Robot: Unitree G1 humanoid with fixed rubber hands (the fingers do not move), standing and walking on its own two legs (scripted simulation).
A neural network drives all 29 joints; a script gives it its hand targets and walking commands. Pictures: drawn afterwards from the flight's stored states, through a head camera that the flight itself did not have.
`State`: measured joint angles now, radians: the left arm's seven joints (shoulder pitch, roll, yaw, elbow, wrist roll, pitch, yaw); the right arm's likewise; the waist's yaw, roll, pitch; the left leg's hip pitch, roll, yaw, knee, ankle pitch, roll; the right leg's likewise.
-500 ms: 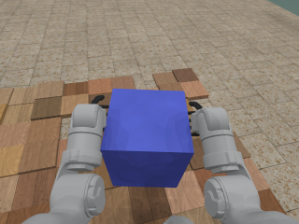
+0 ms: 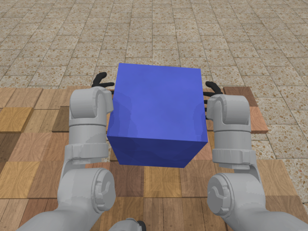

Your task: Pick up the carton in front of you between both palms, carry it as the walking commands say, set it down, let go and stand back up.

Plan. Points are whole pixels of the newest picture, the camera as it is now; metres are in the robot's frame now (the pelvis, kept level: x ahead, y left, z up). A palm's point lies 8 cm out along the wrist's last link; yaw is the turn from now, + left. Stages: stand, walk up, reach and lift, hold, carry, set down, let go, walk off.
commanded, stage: carry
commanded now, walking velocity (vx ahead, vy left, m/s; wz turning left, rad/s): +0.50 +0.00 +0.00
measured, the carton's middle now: (155, 122) +0.40 +0.03 +0.03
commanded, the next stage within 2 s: none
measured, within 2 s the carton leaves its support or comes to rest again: neither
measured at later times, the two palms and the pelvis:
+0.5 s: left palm (137, 22) +0.75 +0.11 +0.14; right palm (217, 24) +0.75 -0.18 +0.13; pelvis +0.37 -0.04 +0.02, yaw -2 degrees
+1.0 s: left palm out of the picture +1.11 +0.10 +0.11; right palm out of the picture +1.06 -0.18 +0.11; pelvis +0.71 +0.00 +0.02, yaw -4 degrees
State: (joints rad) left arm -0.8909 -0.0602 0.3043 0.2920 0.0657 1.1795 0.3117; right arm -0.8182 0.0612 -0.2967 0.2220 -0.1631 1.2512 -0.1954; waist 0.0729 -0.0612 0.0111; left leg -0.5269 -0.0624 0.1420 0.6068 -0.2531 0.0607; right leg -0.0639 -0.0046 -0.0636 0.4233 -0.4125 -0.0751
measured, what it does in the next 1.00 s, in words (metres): walks ahead: right foot, then left foot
